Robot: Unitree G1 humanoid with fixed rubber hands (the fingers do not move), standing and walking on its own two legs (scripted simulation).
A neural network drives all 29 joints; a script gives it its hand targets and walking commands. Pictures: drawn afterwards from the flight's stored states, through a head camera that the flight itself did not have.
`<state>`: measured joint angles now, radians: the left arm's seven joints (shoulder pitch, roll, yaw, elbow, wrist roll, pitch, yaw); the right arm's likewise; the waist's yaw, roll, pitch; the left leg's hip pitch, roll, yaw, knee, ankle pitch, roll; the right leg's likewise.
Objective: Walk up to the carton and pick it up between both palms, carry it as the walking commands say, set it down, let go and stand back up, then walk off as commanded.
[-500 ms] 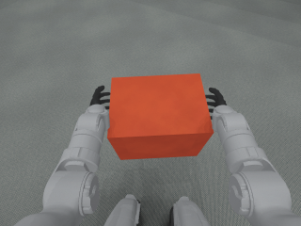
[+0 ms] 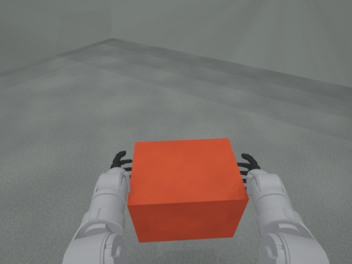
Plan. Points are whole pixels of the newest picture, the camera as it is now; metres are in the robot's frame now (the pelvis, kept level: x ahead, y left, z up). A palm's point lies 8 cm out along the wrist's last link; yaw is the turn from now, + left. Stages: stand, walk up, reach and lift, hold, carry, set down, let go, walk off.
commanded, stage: reach and lift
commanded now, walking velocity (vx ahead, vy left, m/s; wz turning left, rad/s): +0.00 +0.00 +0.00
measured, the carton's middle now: (184, 189) +0.36 +0.01 -0.02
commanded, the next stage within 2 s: hold in 0.92 s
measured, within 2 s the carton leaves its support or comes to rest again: neither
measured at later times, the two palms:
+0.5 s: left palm (116, 178) +0.32 +0.19 +0.06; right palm (255, 184) +0.33 -0.16 +0.06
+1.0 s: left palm (116, 182) +0.31 +0.18 +0.06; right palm (256, 188) +0.32 -0.16 +0.06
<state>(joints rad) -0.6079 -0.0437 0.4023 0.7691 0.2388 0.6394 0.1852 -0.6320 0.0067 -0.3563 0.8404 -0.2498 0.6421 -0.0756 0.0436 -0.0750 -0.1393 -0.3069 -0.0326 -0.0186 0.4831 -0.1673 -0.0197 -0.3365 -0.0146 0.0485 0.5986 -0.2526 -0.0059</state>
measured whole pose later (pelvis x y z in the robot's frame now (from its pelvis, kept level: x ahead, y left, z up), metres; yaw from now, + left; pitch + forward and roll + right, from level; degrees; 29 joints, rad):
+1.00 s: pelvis +0.01 +0.00 +0.00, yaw +0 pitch -1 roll +2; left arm -0.43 -0.08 0.38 0.62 0.20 0.67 0.18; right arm -0.44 0.04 -0.25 0.65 -0.22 0.69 -0.09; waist 0.02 -0.04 -0.21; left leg -0.27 -0.03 -0.02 0.43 -0.16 -0.01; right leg -0.29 -0.01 0.05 0.54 -0.24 -0.01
